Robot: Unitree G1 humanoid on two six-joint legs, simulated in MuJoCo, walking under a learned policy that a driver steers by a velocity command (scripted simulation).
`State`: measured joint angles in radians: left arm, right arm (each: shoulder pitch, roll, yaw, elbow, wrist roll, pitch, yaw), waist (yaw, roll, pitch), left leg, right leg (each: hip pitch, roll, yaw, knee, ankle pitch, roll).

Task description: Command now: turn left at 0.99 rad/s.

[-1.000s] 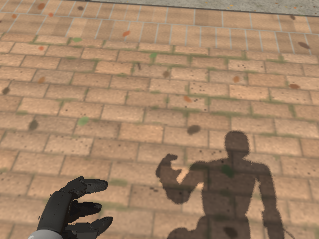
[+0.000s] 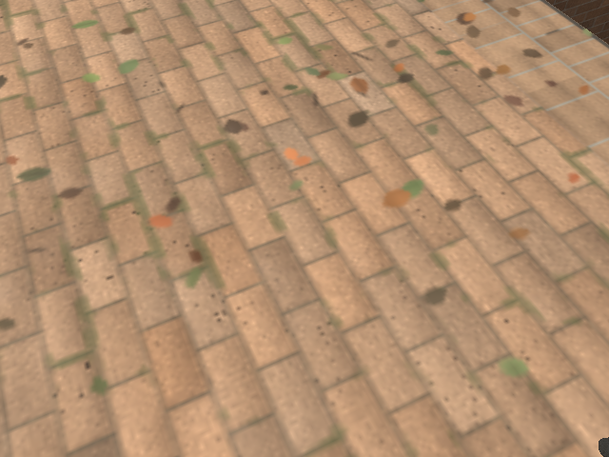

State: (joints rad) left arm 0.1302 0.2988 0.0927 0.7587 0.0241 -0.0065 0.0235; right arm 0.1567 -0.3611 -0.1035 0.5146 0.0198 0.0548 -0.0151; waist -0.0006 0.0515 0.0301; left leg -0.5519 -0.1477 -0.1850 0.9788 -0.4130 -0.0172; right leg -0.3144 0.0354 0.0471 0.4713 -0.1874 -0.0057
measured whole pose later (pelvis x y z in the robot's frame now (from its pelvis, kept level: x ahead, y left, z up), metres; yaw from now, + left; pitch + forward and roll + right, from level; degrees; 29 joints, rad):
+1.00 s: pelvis +0.04 +0.04 +0.00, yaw +45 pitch +1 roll +1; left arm 0.18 0.25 0.05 0.70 -0.01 0.01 0.00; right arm 0.13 -0.29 -0.06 0.61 -0.01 0.03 -0.03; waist 0.04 0.03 0.04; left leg -0.36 -0.05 -0.14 0.82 -0.50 -0.10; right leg -0.31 0.05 0.11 0.49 -0.21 -0.02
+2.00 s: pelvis +0.61 +0.18 -0.02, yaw +31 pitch +0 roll +0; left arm 0.47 0.22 0.02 0.91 0.02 -0.09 0.03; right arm 0.11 -0.27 -0.02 0.78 -0.01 -0.02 0.07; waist 0.00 0.02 0.06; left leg -0.68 -0.03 0.20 0.75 0.06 0.15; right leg 0.29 0.10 -0.33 0.26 -0.40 -0.01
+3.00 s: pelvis +1.20 +0.65 -0.01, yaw +76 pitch +1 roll +0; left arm 0.18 0.30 0.02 0.72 -0.03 -0.02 0.04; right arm 0.08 -0.24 -0.01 0.68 -0.03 -0.04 0.03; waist 0.01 -0.03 0.10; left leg -0.42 -0.09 0.06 0.52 -0.12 0.12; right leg -0.53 -0.09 0.07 1.19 -0.50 0.08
